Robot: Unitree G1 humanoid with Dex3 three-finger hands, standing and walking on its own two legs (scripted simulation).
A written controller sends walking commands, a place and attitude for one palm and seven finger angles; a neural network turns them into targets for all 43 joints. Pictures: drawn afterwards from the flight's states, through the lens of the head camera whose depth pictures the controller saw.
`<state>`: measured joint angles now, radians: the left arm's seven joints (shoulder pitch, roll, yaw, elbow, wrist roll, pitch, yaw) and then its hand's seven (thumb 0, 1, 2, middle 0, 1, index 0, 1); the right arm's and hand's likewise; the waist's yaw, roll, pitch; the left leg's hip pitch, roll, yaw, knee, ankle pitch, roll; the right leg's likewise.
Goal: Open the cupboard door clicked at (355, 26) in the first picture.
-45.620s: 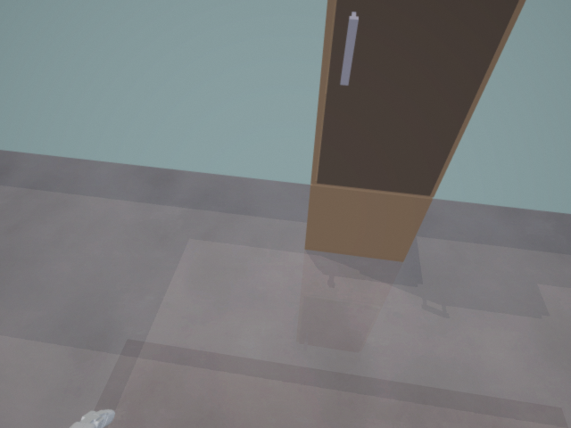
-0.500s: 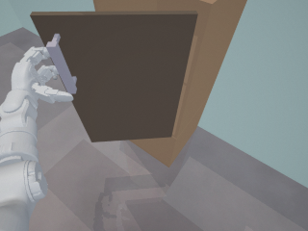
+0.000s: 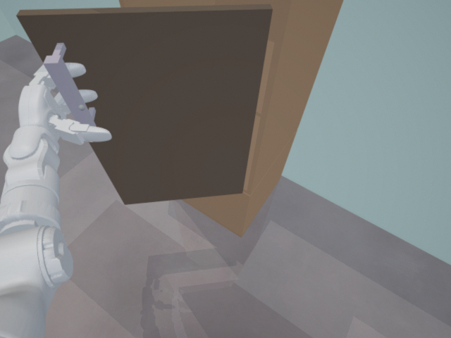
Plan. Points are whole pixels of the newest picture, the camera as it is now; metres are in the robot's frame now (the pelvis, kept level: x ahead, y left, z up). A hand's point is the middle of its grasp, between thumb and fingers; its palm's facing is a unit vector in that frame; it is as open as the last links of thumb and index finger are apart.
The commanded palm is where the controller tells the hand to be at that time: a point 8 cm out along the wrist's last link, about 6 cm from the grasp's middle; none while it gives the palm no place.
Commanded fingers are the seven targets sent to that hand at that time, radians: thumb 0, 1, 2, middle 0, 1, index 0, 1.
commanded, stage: slide the fingers in behind the handle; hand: left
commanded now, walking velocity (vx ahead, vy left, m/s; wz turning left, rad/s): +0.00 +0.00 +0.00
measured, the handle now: (75, 91) +0.52 +0.25 +0.14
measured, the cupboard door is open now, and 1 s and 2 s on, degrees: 41 41 73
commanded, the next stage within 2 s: close the thumb around the handle in 0.38 s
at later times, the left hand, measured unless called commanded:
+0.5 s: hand (80, 107) +0.47 +0.23 +0.14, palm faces +0.09 -1.00 +0.03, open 13.9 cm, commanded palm +0.45 +0.28 +0.14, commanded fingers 0.00 -0.39 0.35 -0.31 -1.21 -0.31 -1.21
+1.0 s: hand (84, 105) +0.48 +0.22 +0.15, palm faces +0.09 -1.00 +0.03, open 7.1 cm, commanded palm +0.45 +0.27 +0.14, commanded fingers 0.00 0.90 0.90 -0.40 -1.35 -0.40 -1.35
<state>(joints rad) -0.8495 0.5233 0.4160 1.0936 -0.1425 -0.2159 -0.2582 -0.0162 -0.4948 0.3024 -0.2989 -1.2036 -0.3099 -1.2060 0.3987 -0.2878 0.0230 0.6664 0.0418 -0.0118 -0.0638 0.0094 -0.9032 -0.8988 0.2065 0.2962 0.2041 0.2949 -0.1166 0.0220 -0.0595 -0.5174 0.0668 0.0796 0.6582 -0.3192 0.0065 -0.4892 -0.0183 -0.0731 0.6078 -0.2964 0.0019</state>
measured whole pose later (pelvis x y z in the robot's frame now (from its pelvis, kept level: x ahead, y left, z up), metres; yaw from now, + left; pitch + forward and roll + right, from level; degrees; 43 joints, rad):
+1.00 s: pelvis +0.01 +0.01 +0.00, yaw +0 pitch +10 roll -1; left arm -0.84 0.48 0.40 1.07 -0.15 -0.20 -0.24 0.00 0.48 0.72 -0.37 -1.31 -0.38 -1.30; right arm 0.39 -0.27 0.03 0.66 0.04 0.00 -0.05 0.01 -0.90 -0.90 0.21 0.30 0.20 0.29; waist -0.11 0.03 -0.07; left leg -0.51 0.06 0.08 0.67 -0.34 0.01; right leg -0.48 -0.02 -0.07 0.61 -0.31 0.01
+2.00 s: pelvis +0.02 -0.01 +0.01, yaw -1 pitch +0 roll +0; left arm 0.13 0.05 0.05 -0.25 -0.19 0.20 0.19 0.03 0.67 0.71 -0.36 -1.32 -0.38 -1.30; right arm 0.12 -0.19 0.04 0.55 0.03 0.00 -0.01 0.01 -0.90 -0.90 0.20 0.30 0.20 0.29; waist 0.02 0.05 -0.08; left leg -0.20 0.06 0.10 0.50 -0.30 -0.01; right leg -0.20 -0.02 -0.05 0.50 -0.30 -0.01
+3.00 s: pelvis -0.01 +0.00 +0.01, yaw +2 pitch -5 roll -1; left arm -0.02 -0.11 -0.23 -0.14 0.04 0.24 0.58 -0.01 -0.38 0.35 -0.31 -1.12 -0.31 -1.12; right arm 0.08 -0.16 0.03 0.65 -0.03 0.07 -0.01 0.01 -0.90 -0.90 0.20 0.30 0.20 0.29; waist 0.05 0.05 0.00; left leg -0.17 0.02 0.01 0.52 -0.26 -0.01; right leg -0.14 -0.03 -0.10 0.49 -0.27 0.00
